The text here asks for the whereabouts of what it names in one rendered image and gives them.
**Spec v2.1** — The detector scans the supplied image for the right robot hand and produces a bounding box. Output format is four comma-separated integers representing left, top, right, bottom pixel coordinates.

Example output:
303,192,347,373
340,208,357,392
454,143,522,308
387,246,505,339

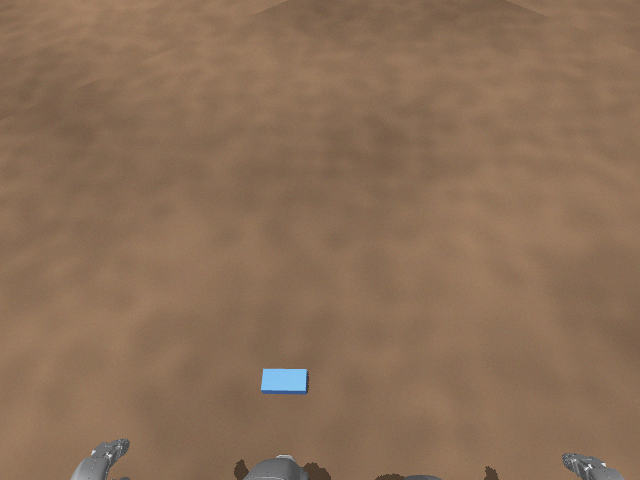
562,453,625,480

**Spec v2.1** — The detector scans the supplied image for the small box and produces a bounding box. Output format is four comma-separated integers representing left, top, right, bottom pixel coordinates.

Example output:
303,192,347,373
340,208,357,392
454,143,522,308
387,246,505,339
261,369,308,394

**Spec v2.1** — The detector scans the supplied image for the left robot hand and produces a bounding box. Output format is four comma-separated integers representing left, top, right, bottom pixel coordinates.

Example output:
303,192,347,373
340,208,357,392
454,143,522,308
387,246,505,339
70,439,130,480

